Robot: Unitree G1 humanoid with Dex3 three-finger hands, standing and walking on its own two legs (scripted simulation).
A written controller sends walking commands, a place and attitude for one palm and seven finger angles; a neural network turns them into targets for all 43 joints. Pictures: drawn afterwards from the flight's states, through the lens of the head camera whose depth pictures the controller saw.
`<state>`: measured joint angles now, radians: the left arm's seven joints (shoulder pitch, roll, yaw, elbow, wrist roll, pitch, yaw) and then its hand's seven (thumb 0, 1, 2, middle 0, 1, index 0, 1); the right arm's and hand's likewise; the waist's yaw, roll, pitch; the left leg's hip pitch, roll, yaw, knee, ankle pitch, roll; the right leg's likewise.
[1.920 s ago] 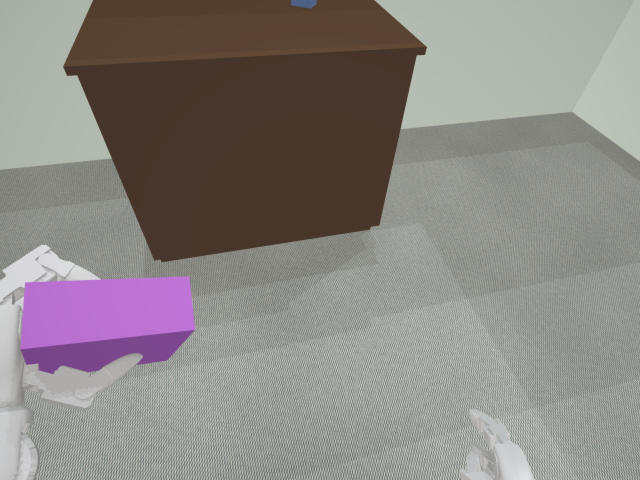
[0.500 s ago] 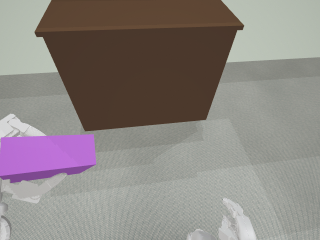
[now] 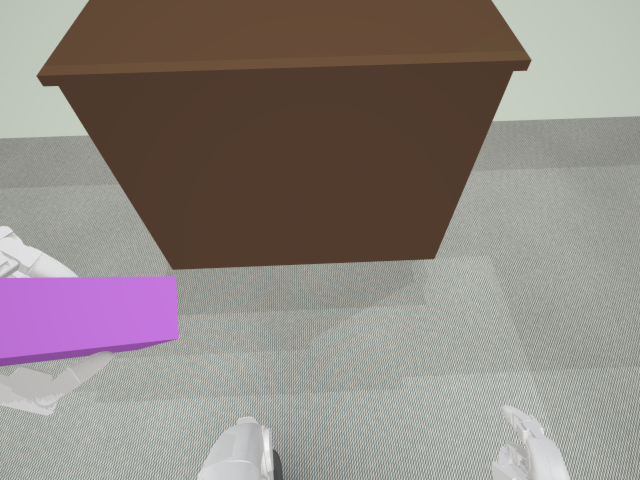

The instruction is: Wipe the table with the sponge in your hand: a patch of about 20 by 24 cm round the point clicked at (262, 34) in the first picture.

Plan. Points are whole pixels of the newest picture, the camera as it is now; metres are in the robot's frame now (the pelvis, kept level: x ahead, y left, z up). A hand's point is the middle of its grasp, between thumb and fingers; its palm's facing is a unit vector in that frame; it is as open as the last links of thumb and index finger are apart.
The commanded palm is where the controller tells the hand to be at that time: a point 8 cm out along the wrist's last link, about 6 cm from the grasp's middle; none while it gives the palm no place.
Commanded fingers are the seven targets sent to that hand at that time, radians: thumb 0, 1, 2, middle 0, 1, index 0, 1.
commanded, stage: walk to a spot facing it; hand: left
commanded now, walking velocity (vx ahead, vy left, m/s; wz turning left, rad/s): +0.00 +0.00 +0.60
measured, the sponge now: (105, 320) +0.23 +0.19 +0.16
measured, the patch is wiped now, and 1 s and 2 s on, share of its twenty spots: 0.00 0.00 0.00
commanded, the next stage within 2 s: turn to face it in 0.08 s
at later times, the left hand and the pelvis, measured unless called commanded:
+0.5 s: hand (68, 270) +0.27 +0.23 +0.19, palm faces +0.54 -0.72 -0.44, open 9.6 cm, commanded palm +0.23 +0.25 +0.18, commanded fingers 0.00 0.10 1.30 -1.20 -1.60 -1.20 -1.60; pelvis +0.08 -0.04 -0.02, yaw +2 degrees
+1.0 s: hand (190, 224) +0.33 +0.14 +0.17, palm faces +0.20 -0.86 -0.48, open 9.6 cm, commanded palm +0.29 +0.18 +0.18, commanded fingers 0.00 0.10 1.30 -1.20 -1.60 -1.20 -1.60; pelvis +0.07 -0.06 +0.00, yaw -13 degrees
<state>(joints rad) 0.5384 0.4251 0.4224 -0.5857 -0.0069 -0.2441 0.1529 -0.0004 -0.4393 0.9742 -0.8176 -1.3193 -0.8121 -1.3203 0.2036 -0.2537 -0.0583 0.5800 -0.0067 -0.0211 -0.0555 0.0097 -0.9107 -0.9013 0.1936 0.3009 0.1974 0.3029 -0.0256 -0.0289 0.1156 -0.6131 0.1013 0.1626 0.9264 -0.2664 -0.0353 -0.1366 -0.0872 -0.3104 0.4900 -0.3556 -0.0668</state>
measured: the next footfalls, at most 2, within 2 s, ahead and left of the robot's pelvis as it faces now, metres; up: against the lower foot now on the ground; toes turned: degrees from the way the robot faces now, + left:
left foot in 0.16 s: +0.18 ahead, +0.13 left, +0.00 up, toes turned +12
right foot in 0.50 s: +0.13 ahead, -0.15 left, +0.00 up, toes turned -4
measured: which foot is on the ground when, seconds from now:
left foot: up 0.00-0.14, down 0.16-0.52, up 0.54-0.86, down 0.88-1.00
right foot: down 0.00-0.14, up 0.16-0.48, down 0.50-0.90, up 0.92-1.00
